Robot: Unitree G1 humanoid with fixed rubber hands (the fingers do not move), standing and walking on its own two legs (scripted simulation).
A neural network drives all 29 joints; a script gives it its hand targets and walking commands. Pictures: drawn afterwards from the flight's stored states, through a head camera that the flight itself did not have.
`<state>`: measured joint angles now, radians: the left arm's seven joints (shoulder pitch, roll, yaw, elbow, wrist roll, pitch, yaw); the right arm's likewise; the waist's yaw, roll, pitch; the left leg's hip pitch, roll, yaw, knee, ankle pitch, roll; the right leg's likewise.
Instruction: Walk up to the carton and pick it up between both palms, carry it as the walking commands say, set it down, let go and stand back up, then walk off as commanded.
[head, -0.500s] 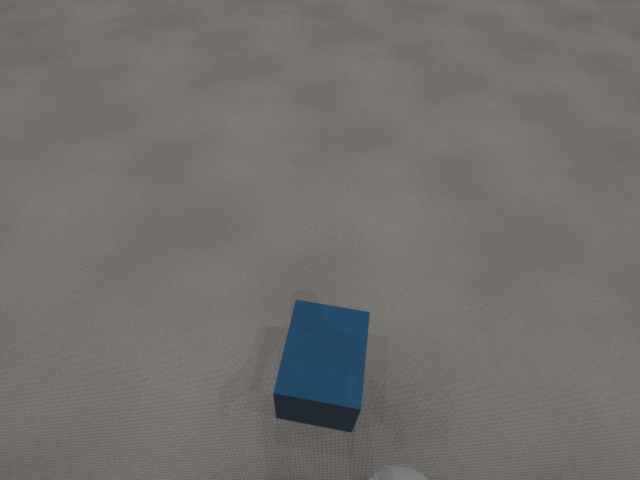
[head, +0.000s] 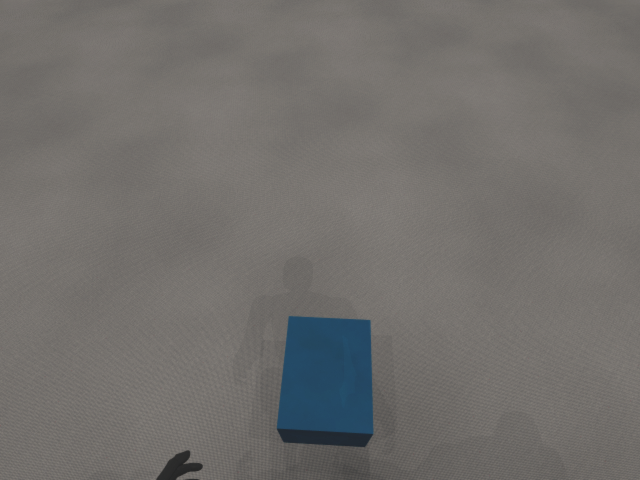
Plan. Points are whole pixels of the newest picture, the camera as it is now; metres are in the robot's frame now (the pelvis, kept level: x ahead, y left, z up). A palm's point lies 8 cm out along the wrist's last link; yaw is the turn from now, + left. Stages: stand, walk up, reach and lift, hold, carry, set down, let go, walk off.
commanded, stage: walk up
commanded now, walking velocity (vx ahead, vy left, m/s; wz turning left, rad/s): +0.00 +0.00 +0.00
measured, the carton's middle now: (326, 381) +0.41 +0.00 -0.67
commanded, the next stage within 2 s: none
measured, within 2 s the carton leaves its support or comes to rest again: neither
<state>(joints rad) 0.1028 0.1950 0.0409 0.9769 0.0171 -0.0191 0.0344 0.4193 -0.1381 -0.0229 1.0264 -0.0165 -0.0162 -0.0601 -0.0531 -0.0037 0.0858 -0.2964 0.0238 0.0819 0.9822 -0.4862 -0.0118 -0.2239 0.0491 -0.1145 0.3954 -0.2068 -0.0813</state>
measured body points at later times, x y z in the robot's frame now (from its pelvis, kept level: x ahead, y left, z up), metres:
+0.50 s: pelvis -0.02 +0.01 +0.00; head +0.02 +0.04 +0.44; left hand +0.06 +0.28 -0.16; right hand +0.04 -0.28 -0.12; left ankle +0.06 +0.17 -0.74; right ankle -0.05 -0.16 -0.69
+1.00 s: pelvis -0.07 +0.01 +0.00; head -0.04 +0.02 +0.45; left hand +0.00 +0.29 -0.14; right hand +0.02 -0.26 -0.13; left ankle -0.10 +0.11 -0.75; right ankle -0.06 -0.15 -0.74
